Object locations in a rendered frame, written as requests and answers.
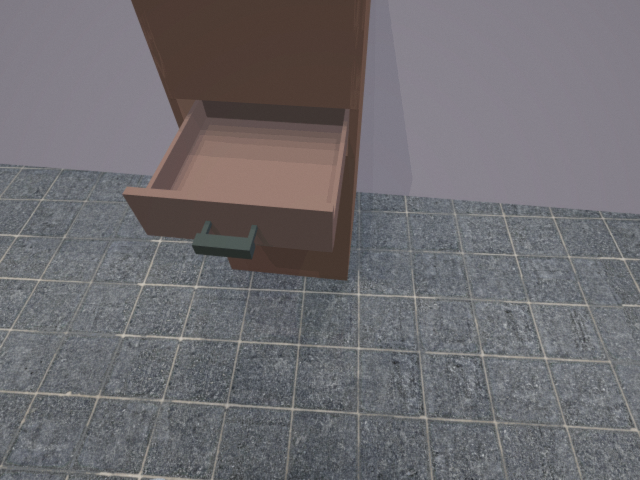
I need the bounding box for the cabinet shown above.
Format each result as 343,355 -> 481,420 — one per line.
131,0 -> 371,281

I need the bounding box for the handle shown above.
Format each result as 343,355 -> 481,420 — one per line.
192,221 -> 258,259

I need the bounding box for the drawer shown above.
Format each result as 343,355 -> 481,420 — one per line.
122,100 -> 350,252

